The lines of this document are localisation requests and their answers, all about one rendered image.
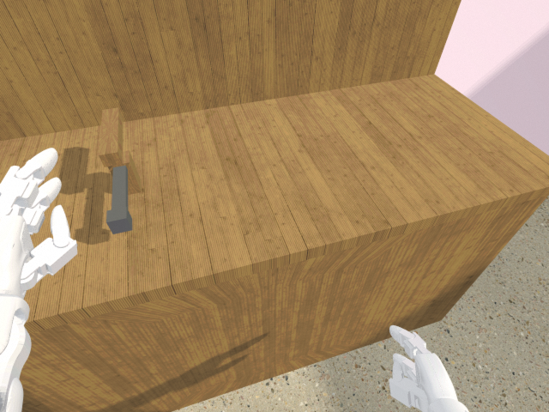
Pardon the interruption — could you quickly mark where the left robot hand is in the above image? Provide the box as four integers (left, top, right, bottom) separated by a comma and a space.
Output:
0, 148, 77, 299

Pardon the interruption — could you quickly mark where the left robot forearm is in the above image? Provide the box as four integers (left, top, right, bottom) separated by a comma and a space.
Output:
0, 294, 31, 412

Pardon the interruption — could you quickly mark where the tap lever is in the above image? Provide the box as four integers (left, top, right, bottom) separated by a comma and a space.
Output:
106, 166, 132, 234

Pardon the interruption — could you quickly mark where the right robot hand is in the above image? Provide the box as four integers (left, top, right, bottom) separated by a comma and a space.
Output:
389, 325, 458, 412

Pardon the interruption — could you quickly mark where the counter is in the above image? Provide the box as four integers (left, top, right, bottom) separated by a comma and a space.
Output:
0, 0, 549, 412

